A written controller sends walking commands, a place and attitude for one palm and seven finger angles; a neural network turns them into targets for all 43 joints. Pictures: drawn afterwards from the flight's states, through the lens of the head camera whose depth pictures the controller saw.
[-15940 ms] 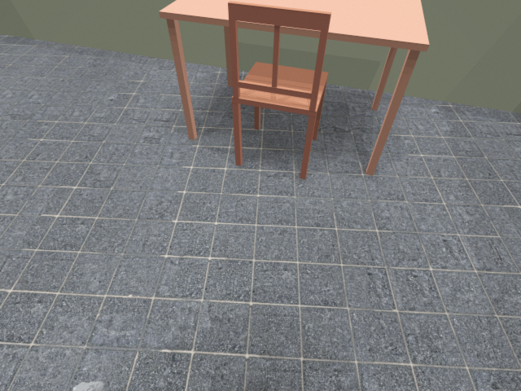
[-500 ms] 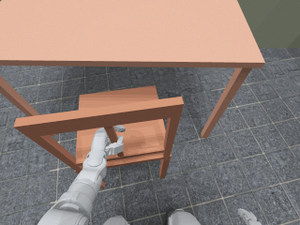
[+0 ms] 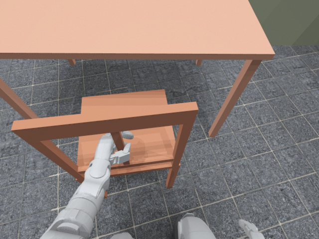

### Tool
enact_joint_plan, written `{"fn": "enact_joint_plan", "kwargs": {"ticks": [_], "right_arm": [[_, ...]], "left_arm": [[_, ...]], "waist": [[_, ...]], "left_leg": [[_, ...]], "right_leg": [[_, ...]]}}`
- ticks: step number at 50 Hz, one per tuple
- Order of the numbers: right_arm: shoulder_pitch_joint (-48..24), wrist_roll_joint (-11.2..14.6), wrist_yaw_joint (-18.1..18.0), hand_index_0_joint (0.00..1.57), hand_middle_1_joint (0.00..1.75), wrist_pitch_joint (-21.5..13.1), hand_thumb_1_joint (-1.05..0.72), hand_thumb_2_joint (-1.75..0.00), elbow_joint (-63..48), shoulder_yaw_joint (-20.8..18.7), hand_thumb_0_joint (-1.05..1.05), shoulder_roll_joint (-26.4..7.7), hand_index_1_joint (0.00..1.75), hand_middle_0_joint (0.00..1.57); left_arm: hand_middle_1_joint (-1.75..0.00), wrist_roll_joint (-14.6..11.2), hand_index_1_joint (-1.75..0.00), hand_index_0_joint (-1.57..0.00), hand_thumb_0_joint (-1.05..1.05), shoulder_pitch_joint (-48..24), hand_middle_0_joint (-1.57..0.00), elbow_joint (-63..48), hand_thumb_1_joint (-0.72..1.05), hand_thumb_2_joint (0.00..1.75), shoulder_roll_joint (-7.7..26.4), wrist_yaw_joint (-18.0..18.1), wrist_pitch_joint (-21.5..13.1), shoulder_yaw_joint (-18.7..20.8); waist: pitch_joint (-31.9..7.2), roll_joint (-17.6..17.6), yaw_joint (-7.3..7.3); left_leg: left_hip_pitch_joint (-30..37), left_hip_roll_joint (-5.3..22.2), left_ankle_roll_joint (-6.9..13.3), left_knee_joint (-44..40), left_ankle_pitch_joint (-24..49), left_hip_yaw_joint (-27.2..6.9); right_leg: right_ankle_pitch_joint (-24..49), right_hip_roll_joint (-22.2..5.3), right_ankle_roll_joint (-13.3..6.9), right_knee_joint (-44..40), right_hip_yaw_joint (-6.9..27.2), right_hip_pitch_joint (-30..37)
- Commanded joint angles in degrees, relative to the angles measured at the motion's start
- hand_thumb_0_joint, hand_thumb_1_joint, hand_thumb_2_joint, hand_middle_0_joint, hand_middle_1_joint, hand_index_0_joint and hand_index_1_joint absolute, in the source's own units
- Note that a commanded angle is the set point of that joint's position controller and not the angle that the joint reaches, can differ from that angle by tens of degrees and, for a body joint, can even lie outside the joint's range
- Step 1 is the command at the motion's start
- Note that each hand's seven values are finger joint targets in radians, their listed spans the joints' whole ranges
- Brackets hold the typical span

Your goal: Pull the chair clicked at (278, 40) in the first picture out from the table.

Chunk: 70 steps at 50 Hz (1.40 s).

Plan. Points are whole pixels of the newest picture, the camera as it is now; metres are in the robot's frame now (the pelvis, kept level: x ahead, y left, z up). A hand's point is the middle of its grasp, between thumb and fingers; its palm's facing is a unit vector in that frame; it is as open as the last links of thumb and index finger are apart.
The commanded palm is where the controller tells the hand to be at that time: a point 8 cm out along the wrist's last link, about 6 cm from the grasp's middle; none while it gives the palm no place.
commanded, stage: step backward, pulling the chair out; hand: left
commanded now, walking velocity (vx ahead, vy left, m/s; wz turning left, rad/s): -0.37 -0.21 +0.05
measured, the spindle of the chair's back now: (121, 148) +0.37 +0.11 -0.10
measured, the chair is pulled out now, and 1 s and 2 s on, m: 0.22 0.39 0.60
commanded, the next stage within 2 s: stop walking, hand still on the chair in 1.46 s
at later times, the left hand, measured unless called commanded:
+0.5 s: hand (127, 176) +0.27 +0.08 -0.06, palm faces -0.06 -0.99 -0.14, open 5.2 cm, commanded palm +0.25 +0.14 -0.06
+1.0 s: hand (135, 218) +0.17 +0.06 -0.06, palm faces +0.00 -0.99 -0.15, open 5.3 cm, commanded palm +0.15 +0.11 -0.07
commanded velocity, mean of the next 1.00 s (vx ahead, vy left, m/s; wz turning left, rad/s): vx -0.38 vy -0.03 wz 0.02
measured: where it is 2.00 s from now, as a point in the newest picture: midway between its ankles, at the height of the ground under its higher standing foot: outside the picture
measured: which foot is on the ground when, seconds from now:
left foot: down 0.00-0.18, up 0.20-0.40, down 0.42-0.70, up 0.72-1.00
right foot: up 0.00-0.10, down 0.12-0.48, up 0.50-0.64, down 0.66-1.00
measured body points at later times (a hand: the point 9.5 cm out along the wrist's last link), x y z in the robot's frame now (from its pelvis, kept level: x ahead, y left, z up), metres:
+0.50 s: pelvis -0.07 -0.02 +0.01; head +0.03 -0.02 +0.44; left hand +0.27 +0.14 -0.05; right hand +0.06 -0.30 -0.11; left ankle -0.09 +0.12 -0.73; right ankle +0.00 -0.13 -0.72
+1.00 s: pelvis -0.17 -0.05 +0.01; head -0.07 -0.06 +0.45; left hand +0.17 +0.11 -0.05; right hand -0.05 -0.33 -0.12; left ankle -0.24 +0.10 -0.71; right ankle -0.09 -0.15 -0.73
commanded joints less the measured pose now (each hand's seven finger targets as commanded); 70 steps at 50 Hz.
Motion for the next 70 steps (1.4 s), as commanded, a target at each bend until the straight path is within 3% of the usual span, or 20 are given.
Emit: {"fn": "enact_joint_plan", "kwargs": {"ticks": [1, 6, 9, 13, 17, 22, 25, 28, 33, 35, 37, 39, 49, 51, 55, 58, 61, 63, 65, 70], "right_arm": [[1.5, -0.5, 1.1, 0.20, 0.30, -3.0, -0.90, -0.90, -3.9, -3.9, 0.00, -8.7, 0.30, 0.20], [4.2, -0.6, 2.1, 0.20, 0.30, -3.8, -0.90, -0.90, -1.0, -3.9, 0.00, -8.9, 0.30, 0.20], [3.1, 1.9, 0.7, 0.20, 0.30, -3.0, -0.90, -0.90, -3.0, -5.0, 0.00, -9.2, 0.30, 0.20], [-2.1, 1.4, 0.2, 0.20, 0.30, -3.4, -0.90, -0.90, -4.1, -2.7, 0.00, -8.6, 0.30, 0.20], [-1.8, 2.0, -0.4, 0.20, 0.30, -2.0, -0.90, -0.90, -5.7, -2.4, 0.00, -9.0, 0.30, 0.20], [0.2, 2.0, -0.4, 0.20, 0.30, 0.3, -0.90, -0.90, -7.8, -4.1, 0.00, -11.6, 0.30, 0.20], [-1.8, -0.6, 0.8, 0.20, 0.30, -0.4, -0.90, -0.90, -8.0, -3.2, 0.00, -8.8, 0.30, 0.20], [1.8, -0.1, 2.1, 0.20, 0.30, -2.0, -0.90, -0.90, -6.0, -3.9, 0.00, -9.4, 0.30, 0.20], [1.7, 0.3, 2.0, 0.20, 0.30, -2.8, -0.90, -0.90, -3.6, -3.8, 0.00, -9.8, 0.30, 0.20], [2.7, 1.9, 1.1, 0.20, 0.30, -2.6, -0.90, -0.90, -3.6, -4.6, 0.00, -8.5, 0.30, 0.20], [-2.6, 2.0, 0.3, 0.20, 0.30, -3.6, -0.90, -0.90, -4.1, -4.1, 0.00, -9.0, 0.30, 0.20], [-3.1, 1.4, 0.4, 0.20, 0.30, -4.0, -0.90, -0.90, -2.7, -2.3, 0.00, -7.8, 0.30, 0.20], [1.5, 2.2, -1.3, 0.20, 0.30, -1.1, -0.90, -0.90, -4.2, -2.2, 0.00, -10.3, 0.30, 0.20], [1.3, 2.0, -1.5, 0.20, 0.30, 0.2, -0.90, -0.90, -6.8, -4.0, 0.00, -12.8, 0.30, 0.20], [-1.7, 0.1, 0.0, 0.20, 0.30, -0.2, -0.90, -0.90, -8.3, -3.1, 0.00, -9.5, 0.30, 0.20], [1.6, 0.8, 1.3, 0.20, 0.30, -1.9, -0.90, -0.90, -5.2, -3.9, 0.00, -10.1, 0.30, 0.20], [3.5, 1.0, 1.5, 0.20, 0.30, -2.6, -0.90, -0.90, -3.5, -3.8, 0.00, -9.6, 0.30, 0.20], [4.0, 2.4, 0.4, 0.20, 0.30, -2.7, -0.90, -0.90, -3.0, -4.7, 0.00, -10.0, 0.30, 0.20], [1.2, 2.0, 0.3, 0.20, 0.30, -3.2, -0.90, -0.90, -3.3, -3.3, 0.00, -8.7, 0.30, 0.20], [0.8, 1.9, -0.2, 0.20, 0.30, -2.9, -0.90, -0.90, -3.5, -1.4, 0.00, -8.3, 0.30, 0.20]], "left_arm": [[-1.45, 0.8, -1.45, -0.50, 0.00, -16.8, -0.50, -12.6, 0.90, 0.90, 2.7, -0.1, -5.2, -0.4], [-1.45, 2.8, -1.45, -0.50, 0.00, -19.7, -0.50, -5.9, 0.90, 0.90, 6.2, -0.6, -7.3, 1.0], [-1.45, 0.6, -1.45, -0.50, 0.00, -15.3, -0.50, -3.1, 0.90, 0.90, 11.2, 0.1, -7.6, 5.3], [-1.45, 0.5, -1.45, -0.50, 0.00, -10.4, -0.50, -4.6, 0.90, 0.90, 10.9, 0.7, -5.0, 6.2], [-1.45, -0.6, -1.45, -0.50, 0.00, -7.4, -0.50, -8.2, 0.90, 0.90, 8.4, 1.0, -3.3, 4.7], [-1.45, -1.0, -1.45, -0.50, 0.00, -10.9, -0.50, -14.6, 0.90, 0.90, 4.3, -0.1, -3.0, -1.2], [-1.45, 0.2, -1.45, -0.50, 0.00, -14.0, -0.50, -17.6, 0.90, 0.90, 4.6, -0.4, -2.8, -0.4], [-1.45, 0.1, -1.45, -0.50, 0.00, -15.5, -0.50, -15.0, 0.90, 0.90, 5.0, 0.0, -3.4, 0.8], [-1.45, 1.6, -1.45, -0.50, 0.00, -17.8, -0.50, -7.8, 0.90, 0.90, 7.7, 0.0, -5.1, 2.4], [-1.45, 0.7, -1.45, -0.50, 0.00, -18.3, -0.50, -5.2, 0.90, 0.90, 11.2, 0.3, -5.7, 4.7], [-1.45, 0.6, -1.45, -0.50, 0.00, -15.9, -0.50, -0.1, 0.90, 0.90, 11.3, 0.4, -5.2, 5.9], [-1.45, 0.8, -1.45, -0.50, 0.00, -15.0, -0.50, 0.4, 0.90, 0.90, 10.6, 0.6, -4.3, 5.8], [-1.45, -1.0, -1.45, -0.50, 0.00, -11.2, -0.50, -2.9, 0.90, 0.90, 5.3, 0.8, -1.8, 0.4], [-1.45, -1.3, -1.45, -0.50, 0.00, -12.9, -0.50, -7.9, 0.90, 0.90, 3.9, 0.3, -2.2, -1.7], [-1.45, -0.6, -1.45, -0.50, 0.00, -17.1, -0.50, -14.0, 0.90, 0.90, 2.0, -0.5, -3.1, -2.4], [-1.45, -0.6, -1.45, -0.50, 0.00, -18.4, -0.50, -10.2, 0.90, 0.90, 2.1, -0.1, -3.8, -1.7], [-1.45, 1.3, -1.45, -0.50, 0.00, -21.2, -0.50, -5.9, 0.90, 0.90, 3.6, -0.1, -5.4, -1.4], [-1.45, -0.4, -1.45, -0.50, 0.00, -17.3, -0.50, -0.1, 0.90, 0.90, 7.7, 0.2, -4.7, 1.5], [-1.45, 0.0, -1.45, -0.50, 0.00, -16.7, -0.50, 2.6, 0.90, 0.90, 6.6, -0.2, -3.5, 1.6], [-1.45, -0.5, -1.45, -0.50, 0.00, -14.0, -0.50, 2.1, 0.90, 0.90, 6.0, 0.1, -2.7, 2.6]], "waist": [[-19.4, 9.6, 1.17], [-22.5, 11.4, -0.09], [-29.0, -7.5, 0.80], [-26.7, -0.3, 3.13], [-28.1, -7.2, 2.86], [-26.4, 2.0, 1.50], [-23.0, 20.1, 1.62], [-23.6, 13.2, 1.19], [-21.6, 11.1, 1.17], [-26.5, -9.2, 0.51], [-26.6, -10.5, 3.83], [-26.0, -2.1, 3.67], [-27.0, -6.7, 2.43], [-24.7, 2.9, 2.69], [-19.2, 20.3, 2.32], [-19.4, 9.9, 2.01], [-22.2, 4.2, 1.06], [-26.8, -13.2, 2.19], [-25.5, -8.7, 3.41], [-25.5, -9.8, 3.68]], "left_leg": [[17.0, 17.2, 8.5, -6.1, 56.4, -12.9], [18.1, 11.7, 3.3, 0.0, 55.5, -7.3], [-1.4, 1.7, -2.1, 10.1, 3.1, 0.0], [-6.8, -0.1, -1.7, 14.3, -9.7, -6.1], [-3.1, 0.0, -1.7, 2.0, -3.7, -3.4], [11.9, 11.7, 3.7, -12.4, 37.9, -5.5], [13.0, 16.8, 7.7, -13.6, 50.0, -10.5], [25.0, 16.6, 8.1, -6.3, 63.7, -9.3], [17.7, 12.2, 4.5, -1.6, 48.9, -5.6], [4.1, 2.8, -1.5, 7.9, 12.1, 2.7], [-5.1, -1.1, -1.5, 23.4, -12.2, -5.0], [-7.2, -0.7, -2.2, 23.2, -11.3, -7.2], [6.3, 1.6, -1.4, -13.1, 5.4, 0.6], [10.6, 10.3, 2.6, -17.3, 26.7, -4.3], [6.7, 17.1, 7.2, -16.0, 40.4, -6.1], [18.7, 16.8, 6.5, -5.4, 56.8, -5.6], [13.5, 9.9, 1.0, 3.5, 40.5, 0.4], [-1.2, 1.1, -2.2, 14.2, -7.6, 0.0], [-4.4, 0.9, -1.7, 20.5, -12.8, -5.8], [1.1, -0.9, -1.5, 6.4, -6.7, -0.9]], "right_leg": [[-6.4, 0.3, -1.6, 0.4, 1.2, 6.0], [19.4, -0.3, -2.0, -15.3, 1.7, 15.5], [62.8, -12.9, -6.5, -11.9, 10.2, 35.5], [51.7, -17.9, -9.3, -12.6, 10.0, 31.1], [51.5, -15.0, -7.1, -12.1, 7.3, 33.5], [22.3, -2.0, 0.6, -7.3, 1.3, 21.4], [-8.9, 0.4, -0.9, 5.5, 0.6, 11.1], [-5.9, 1.0, -1.2, -1.2, 0.8, 6.8], [13.6, -0.1, -1.0, -15.7, 0.8, 16.8], [49.3, -9.7, -2.8, -15.8, 9.1, 30.0], [55.3, -19.4, -5.1, -14.4, 13.6, 28.2], [48.1, -20.0, -9.8, -13.2, 12.0, 27.9], [32.6, -13.1, -4.9, -13.4, 6.0, 26.8], [21.8, -4.1, 0.3, -7.9, 1.3, 21.0], [-7.1, -0.3, -0.5, 7.1, -0.8, 13.7], [-1.4, 0.3, -1.6, -4.7, -0.5, 11.6], [32.1, -3.8, -2.6, -15.9, 2.3, 22.5], [59.2, -16.3, -8.6, -13.8, 14.9, 32.3], [47.5, -19.7, -10.3, -13.7, 13.6, 27.0], [26.7, -14.9, -7.3, -15.7, 8.3, 22.8]]}}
